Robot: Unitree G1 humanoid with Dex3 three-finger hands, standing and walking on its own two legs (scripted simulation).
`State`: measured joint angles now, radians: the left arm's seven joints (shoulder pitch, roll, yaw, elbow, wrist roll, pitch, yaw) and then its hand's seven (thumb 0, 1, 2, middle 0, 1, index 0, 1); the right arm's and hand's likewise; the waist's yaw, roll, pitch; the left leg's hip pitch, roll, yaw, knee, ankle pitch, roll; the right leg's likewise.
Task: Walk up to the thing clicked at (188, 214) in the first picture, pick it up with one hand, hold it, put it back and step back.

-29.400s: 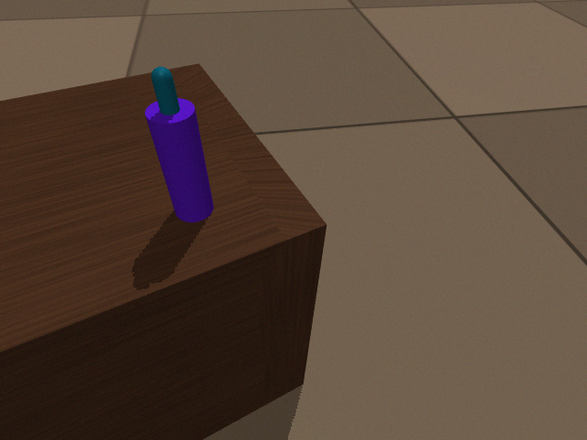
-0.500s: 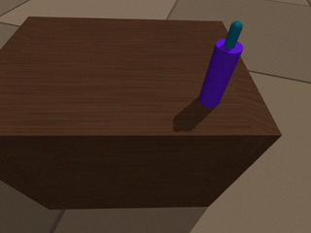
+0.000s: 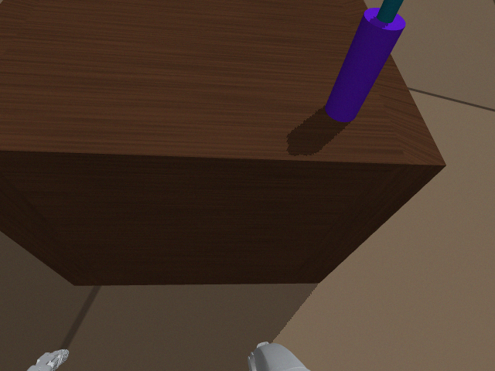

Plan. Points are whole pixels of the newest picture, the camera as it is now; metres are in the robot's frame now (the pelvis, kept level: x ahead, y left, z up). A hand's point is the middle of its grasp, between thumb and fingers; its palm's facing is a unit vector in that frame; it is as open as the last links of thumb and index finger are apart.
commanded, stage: step back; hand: right
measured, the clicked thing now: (366, 57) +0.61 -0.21 +0.16
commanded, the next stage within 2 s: none
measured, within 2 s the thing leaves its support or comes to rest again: neither
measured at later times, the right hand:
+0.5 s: hand out of the picture -0.03 -0.28 -0.16, palm faces -0.05 +0.92 -0.39, open 7.4 cm
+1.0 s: hand out of the picture -0.15 -0.31 -0.15, palm faces +0.05 +0.91 -0.41, open 7.4 cm
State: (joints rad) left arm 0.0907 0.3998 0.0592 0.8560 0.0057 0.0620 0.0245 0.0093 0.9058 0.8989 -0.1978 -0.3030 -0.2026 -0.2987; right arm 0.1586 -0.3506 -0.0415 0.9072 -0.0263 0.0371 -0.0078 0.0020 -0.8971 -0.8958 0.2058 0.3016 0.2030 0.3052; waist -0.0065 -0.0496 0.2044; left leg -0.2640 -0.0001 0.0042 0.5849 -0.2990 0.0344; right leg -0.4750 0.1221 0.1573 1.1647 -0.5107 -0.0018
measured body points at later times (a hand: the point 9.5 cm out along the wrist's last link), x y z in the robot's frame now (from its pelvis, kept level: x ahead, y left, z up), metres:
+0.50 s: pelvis -0.12 -0.01 -0.01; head -0.05 -0.02 +0.44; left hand +0.02 +0.30 -0.10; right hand -0.02 -0.33 -0.14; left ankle -0.15 +0.12 -0.70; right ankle -0.06 -0.13 -0.73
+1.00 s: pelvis -0.27 -0.03 -0.02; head -0.22 -0.04 +0.43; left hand -0.19 +0.28 -0.13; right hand -0.15 -0.35 -0.12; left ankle -0.17 +0.11 -0.72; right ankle -0.29 -0.15 -0.73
